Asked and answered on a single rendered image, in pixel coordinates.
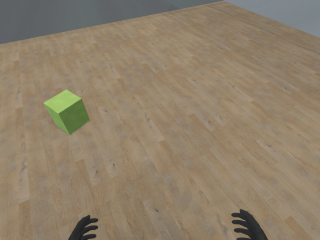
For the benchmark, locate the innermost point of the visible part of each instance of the robot right hand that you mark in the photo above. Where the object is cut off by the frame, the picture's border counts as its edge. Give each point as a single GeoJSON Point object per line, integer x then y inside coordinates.
{"type": "Point", "coordinates": [253, 230]}

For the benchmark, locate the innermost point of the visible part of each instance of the robot left hand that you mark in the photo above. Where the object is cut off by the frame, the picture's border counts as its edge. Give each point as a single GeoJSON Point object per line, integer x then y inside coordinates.
{"type": "Point", "coordinates": [80, 229]}

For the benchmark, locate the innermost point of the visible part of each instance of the carton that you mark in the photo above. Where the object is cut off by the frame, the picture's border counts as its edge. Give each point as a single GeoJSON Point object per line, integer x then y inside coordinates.
{"type": "Point", "coordinates": [67, 111]}

